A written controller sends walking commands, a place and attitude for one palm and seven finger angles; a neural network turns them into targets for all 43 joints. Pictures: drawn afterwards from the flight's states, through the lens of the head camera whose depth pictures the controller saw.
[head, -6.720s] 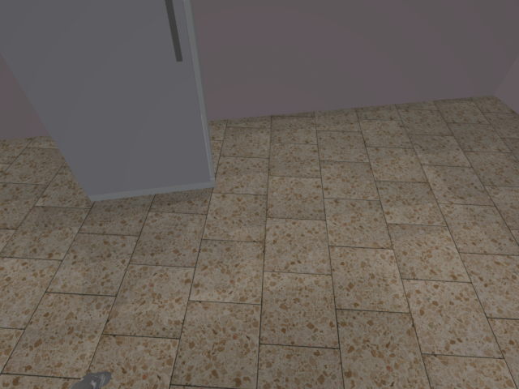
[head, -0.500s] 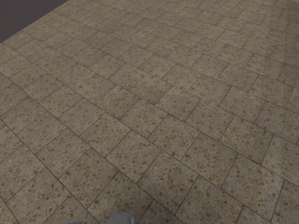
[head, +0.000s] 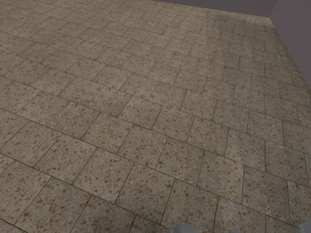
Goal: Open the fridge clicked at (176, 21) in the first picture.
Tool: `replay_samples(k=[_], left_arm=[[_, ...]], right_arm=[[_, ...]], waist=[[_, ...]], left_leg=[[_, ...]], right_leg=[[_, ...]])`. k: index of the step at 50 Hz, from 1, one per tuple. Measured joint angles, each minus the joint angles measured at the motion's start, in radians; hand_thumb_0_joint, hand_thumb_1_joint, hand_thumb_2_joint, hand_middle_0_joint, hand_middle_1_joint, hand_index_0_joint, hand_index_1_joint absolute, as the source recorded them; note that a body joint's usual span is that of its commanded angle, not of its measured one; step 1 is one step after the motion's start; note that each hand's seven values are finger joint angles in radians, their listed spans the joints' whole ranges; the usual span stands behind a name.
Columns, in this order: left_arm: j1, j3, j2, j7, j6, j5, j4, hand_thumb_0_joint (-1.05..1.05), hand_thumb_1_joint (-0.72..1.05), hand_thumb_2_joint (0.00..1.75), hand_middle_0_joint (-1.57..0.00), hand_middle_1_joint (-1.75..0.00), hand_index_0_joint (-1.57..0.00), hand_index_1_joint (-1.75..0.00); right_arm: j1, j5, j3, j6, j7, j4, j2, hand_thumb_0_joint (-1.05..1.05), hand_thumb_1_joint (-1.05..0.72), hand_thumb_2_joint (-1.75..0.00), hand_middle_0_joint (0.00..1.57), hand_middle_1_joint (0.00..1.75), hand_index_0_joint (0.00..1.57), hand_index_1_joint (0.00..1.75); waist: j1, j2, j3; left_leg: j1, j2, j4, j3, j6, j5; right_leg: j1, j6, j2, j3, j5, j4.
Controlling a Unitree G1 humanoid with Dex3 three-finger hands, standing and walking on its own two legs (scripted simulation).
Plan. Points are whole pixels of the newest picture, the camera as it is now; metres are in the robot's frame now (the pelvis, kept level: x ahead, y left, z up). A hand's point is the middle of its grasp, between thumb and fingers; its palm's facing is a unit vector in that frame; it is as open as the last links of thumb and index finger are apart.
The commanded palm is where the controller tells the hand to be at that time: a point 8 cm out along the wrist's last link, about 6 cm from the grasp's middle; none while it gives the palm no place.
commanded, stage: turn to face it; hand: right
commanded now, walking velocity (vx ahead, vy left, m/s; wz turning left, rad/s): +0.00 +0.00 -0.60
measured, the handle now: out of the picture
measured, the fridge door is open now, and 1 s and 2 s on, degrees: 0 0 0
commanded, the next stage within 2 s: none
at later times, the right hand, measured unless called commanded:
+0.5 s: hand out of the picture -0.01 -0.29 -0.17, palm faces +0.35 +0.90 -0.25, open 7.4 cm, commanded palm none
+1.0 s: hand out of the picture +0.02 -0.23 -0.13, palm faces +0.56 +0.77 -0.29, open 7.4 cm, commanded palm none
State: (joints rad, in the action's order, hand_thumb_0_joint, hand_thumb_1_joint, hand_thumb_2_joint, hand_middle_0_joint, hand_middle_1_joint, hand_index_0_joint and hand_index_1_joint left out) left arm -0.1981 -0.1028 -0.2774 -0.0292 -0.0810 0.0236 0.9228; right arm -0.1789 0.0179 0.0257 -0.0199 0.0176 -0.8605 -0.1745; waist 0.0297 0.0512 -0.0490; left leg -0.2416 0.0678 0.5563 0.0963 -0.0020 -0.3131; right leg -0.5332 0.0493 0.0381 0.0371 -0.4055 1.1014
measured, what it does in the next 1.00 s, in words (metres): steps on the spot, turning right: right foot, then left foot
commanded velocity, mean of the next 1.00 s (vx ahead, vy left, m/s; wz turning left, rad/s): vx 0.00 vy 0.00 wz -0.60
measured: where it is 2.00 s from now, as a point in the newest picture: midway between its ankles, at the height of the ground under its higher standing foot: outside the picture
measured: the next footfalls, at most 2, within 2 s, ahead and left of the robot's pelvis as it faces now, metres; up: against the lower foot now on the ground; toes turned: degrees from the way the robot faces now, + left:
right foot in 0.30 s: +0.00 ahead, -0.14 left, +0.00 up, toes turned -19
left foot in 0.84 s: +0.12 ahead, +0.06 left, +0.00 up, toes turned -29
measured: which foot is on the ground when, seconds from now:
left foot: down 0.00-0.30, up 0.32-0.82, down 0.84-1.00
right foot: up 0.00-0.28, down 0.30-0.84, up 0.86-1.00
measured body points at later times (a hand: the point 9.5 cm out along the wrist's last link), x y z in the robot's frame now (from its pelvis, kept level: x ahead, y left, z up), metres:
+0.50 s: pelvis +0.00 -0.05 +0.00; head +0.04 -0.10 +0.45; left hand +0.18 +0.16 -0.12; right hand -0.03 -0.34 -0.15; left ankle +0.01 +0.12 -0.64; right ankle -0.03 -0.13 -0.73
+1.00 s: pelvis +0.03 +0.00 +0.00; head +0.07 +0.01 +0.45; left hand +0.22 +0.19 -0.16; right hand -0.01 -0.27 -0.11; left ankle +0.08 +0.08 -0.73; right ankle -0.07 -0.11 -0.64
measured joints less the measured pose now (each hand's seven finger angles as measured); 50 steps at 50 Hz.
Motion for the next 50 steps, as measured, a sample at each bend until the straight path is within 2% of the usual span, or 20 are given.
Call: replay_samples(k=[2, 5, 8, 12, 15, 16, 18, 20, 22, 27, 32, 38, 41, 42, 43, 45, 48, 50], left_arm=[[0.001, 0.001, 0.000, -0.006, -0.001, -0.001, 0.002, 0.01, 0.90, 0.90, -0.20, -0.30, -0.20, -0.30], [0.004, 0.006, 0.005, -0.010, -0.006, -0.003, 0.008, 0.01, 0.90, 0.90, -0.20, -0.30, -0.20, -0.30], [0.017, 0.014, 0.010, -0.011, -0.011, -0.006, 0.016, 0.01, 0.91, 0.90, -0.20, -0.30, -0.20, -0.30], [0.047, 0.027, 0.019, -0.011, -0.006, -0.011, 0.012, 0.01, 0.91, 0.90, -0.20, -0.30, -0.20, -0.30], [0.062, 0.036, 0.023, -0.012, 0.014, -0.012, -0.010, 0.01, 0.90, 0.90, -0.20, -0.30, -0.20, -0.30], [0.069, 0.037, 0.029, -0.012, 0.025, -0.010, -0.016, 0.01, 0.90, 0.90, -0.20, -0.30, -0.20, -0.30], [0.080, 0.045, 0.040, -0.007, 0.047, -0.013, -0.027, 0.01, 0.90, 0.90, -0.20, -0.30, -0.20, -0.30], [0.075, 0.050, 0.048, 0.006, 0.060, -0.013, -0.034, 0.01, 0.90, 0.90, -0.20, -0.30, -0.20, -0.30], [0.065, 0.055, 0.054, 0.016, 0.063, -0.011, -0.035, 0.01, 0.90, 0.90, -0.20, -0.30, -0.21, -0.30], [0.034, 0.063, 0.064, 0.020, 0.061, -0.011, -0.022, 0.01, 0.90, 0.90, -0.21, -0.30, -0.21, -0.30], [0.002, 0.058, 0.070, 0.019, 0.056, -0.008, -0.014, 0.01, 0.90, 0.90, -0.21, -0.30, -0.21, -0.30], [-0.033, 0.044, 0.061, 0.020, 0.043, -0.002, -0.002, 0.01, 0.90, 0.90, -0.21, -0.30, -0.21, -0.30], [-0.048, 0.034, 0.047, 0.020, 0.034, -0.005, 0.004, 0.01, 0.90, 0.90, -0.21, -0.30, -0.21, -0.30], [-0.055, 0.030, 0.042, 0.018, 0.033, -0.010, 0.003, 0.01, 0.90, 0.90, -0.21, -0.30, -0.21, -0.30], [-0.053, 0.023, 0.033, 0.019, 0.030, -0.012, 0.007, 0.01, 0.90, 0.90, -0.21, -0.30, -0.21, -0.30], [-0.054, 0.013, 0.020, 0.019, 0.017, -0.009, 0.011, 0.01, 0.90, 0.90, -0.21, -0.30, -0.21, -0.30], [-0.050, 0.006, 0.005, 0.007, 0.004, -0.004, 0.018, 0.01, 0.90, 0.90, -0.21, -0.30, -0.20, -0.30], [-0.044, 0.006, 0.000, 0.000, 0.000, -0.004, 0.020, 0.01, 0.90, 0.90, -0.20, -0.30, -0.20, -0.30]], right_arm=[[-0.011, 0.002, -0.002, -0.001, 0.001, -0.008, 0.004, 0.01, -0.91, -0.90, 0.20, 0.30, 0.20, 0.30], [-0.025, 0.004, -0.005, 0.002, 0.002, -0.017, 0.003, 0.01, -0.91, -0.90, 0.20, 0.30, 0.20, 0.30], [-0.038, 0.008, -0.005, 0.004, -0.001, -0.025, -0.005, 0.01, -0.91, -0.90, 0.21, 0.30, 0.20, 0.30], [-0.054, 0.011, 0.005, 0.000, -0.004, -0.036, -0.030, 0.01, -0.91, -0.90, 0.21, 0.30, 0.20, 0.30], [-0.072, 0.006, 0.020, -0.010, -0.006, -0.045, -0.060, 0.01, -0.91, -0.90, 0.21, 0.30, 0.20, 0.30], [-0.073, 0.001, 0.029, -0.017, -0.008, -0.051, -0.075, 0.01, -0.91, -0.90, 0.21, 0.30, 0.20, 0.30], [-0.066, 0.000, 0.041, -0.041, -0.002, -0.065, -0.099, 0.01, -0.91, -0.90, 0.20, 0.30, 0.20, 0.30], [-0.052, -0.003, 0.049, -0.057, 0.002, -0.080, -0.110, 0.01, -0.91, -0.90, 0.20, 0.30, 0.20, 0.30], [-0.036, -0.003, 0.055, -0.056, -0.002, -0.081, -0.116, 0.01, -0.91, -0.90, 0.20, 0.30, 0.20, 0.30], [0.004, -0.004, 0.053, -0.042, -0.009, -0.050, -0.115, 0.01, -0.91, -0.90, 0.20, 0.30, 0.20, 0.30], [0.046, -0.006, 0.046, -0.039, -0.007, -0.025, -0.099, 0.01, -0.91, -0.90, 0.20, 0.30, 0.20, 0.30], [0.090, -0.014, 0.029, -0.031, -0.003, 0.005, -0.066, 0.01, -0.91, -0.90, 0.20, 0.30, 0.20, 0.30], [0.089, -0.018, 0.017, -0.013, -0.003, 0.026, -0.050, 0.01, -0.91, -0.90, 0.20, 0.30, 0.20, 0.30], [0.083, -0.015, 0.012, -0.002, -0.002, 0.033, -0.047, 0.01, -0.91, -0.90, 0.20, 0.30, 0.20, 0.30], [0.081, -0.010, 0.008, 0.006, 0.001, 0.033, -0.038, 0.01, -0.91, -0.90, 0.20, 0.30, 0.20, 0.30], [0.068, -0.007, -0.002, 0.008, 0.002, 0.034, -0.023, 0.01, -0.91, -0.90, 0.20, 0.30, 0.20, 0.30], [0.038, -0.004, -0.005, 0.003, 0.004, 0.026, -0.010, 0.01, -0.91, -0.90, 0.20, 0.30, 0.20, 0.30], [0.020, -0.002, -0.005, 0.004, 0.005, 0.015, -0.007, 0.01, -0.91, -0.90, 0.20, 0.30, 0.20, 0.30]], waist=[[0.003, -0.008, -0.005], [0.000, -0.026, -0.014], [-0.011, -0.041, -0.025], [-0.035, -0.065, -0.041], [-0.045, -0.084, -0.040], [-0.046, -0.103, -0.042], [-0.051, -0.119, -0.049], [-0.047, -0.109, -0.047], [-0.044, -0.102, -0.044], [-0.038, -0.092, -0.031], [-0.017, -0.083, -0.018], [0.016, -0.054, -0.013], [0.022, -0.034, -0.005], [0.019, -0.031, 0.000], [0.019, -0.013, -0.004], [0.024, 0.001, -0.007], [0.021, 0.002, -0.009], [0.019, -0.003, -0.014]], left_leg=[[0.019, 0.015, -0.020, 0.025, 0.000, 0.007], [0.036, 0.040, -0.033, 0.062, -0.003, 0.007], [0.041, 0.064, -0.030, 0.100, -0.011, 0.001], [0.029, 0.099, 0.007, 0.145, -0.033, -0.022], [0.002, 0.131, 0.079, 0.178, -0.062, -0.062], [-0.027, 0.150, 0.140, 0.161, -0.068, -0.078], [-0.109, 0.127, 0.328, 0.067, -0.081, -0.203], [-0.178, 0.087, 0.492, 0.004, -0.089, -0.219], [-0.224, 0.066, 0.579, -0.029, -0.096, -0.168], [-0.263, 0.044, 0.579, -0.075, -0.112, -0.075], [-0.241, 0.023, 0.478, -0.099, -0.117, -0.078], [-0.162, -0.026, 0.273, -0.108, -0.099, -0.114], [-0.072, -0.047, 0.065, -0.096, -0.085, -0.017], [-0.043, -0.044, -0.003, -0.090, -0.065, 0.035], [-0.044, -0.049, 0.006, -0.074, -0.036, 0.038], [-0.033, -0.035, 0.025, -0.040, 0.006, 0.009], [0.006, -0.010, -0.006, -0.003, 0.019, 0.005], [0.027, 0.007, -0.025, 0.022, 0.018, 0.011]], right_leg=[[-0.011, 0.015, -0.026, -0.023, 0.030, 0.064], [0.015, 0.033, -0.058, -0.044, 0.024, 0.028], [0.064, 0.039, -0.076, -0.063, -0.004, -0.083], [0.144, 0.027, -0.081, -0.103, -0.030, -0.265], [0.230, 0.002, -0.072, -0.137, 0.061, -0.461], [0.229, -0.034, -0.056, -0.140, 0.062, -0.472], [0.215, -0.083, -0.044, -0.132, 0.047, -0.447], [0.224, -0.099, -0.043, -0.108, 0.056, -0.468], [0.246, -0.100, -0.037, -0.085, 0.085, -0.518], [0.294, -0.108, -0.012, -0.031, 0.146, -0.622], [0.304, -0.107, 0.016, 0.022, 0.164, -0.647], [0.284, -0.085, 0.040, 0.093, 0.156, -0.615], [0.257, -0.064, 0.054, 0.128, 0.135, -0.565], [0.238, -0.055, 0.063, 0.134, 0.119, -0.528], [0.209, -0.041, 0.059, 0.131, 0.046, -0.452], [0.137, -0.023, 0.056, 0.088, -0.067, -0.244], [0.059, 0.000, 0.020, 0.019, -0.034, 0.000], [0.038, 0.016, -0.011, -0.005, 0.000, 0.060]])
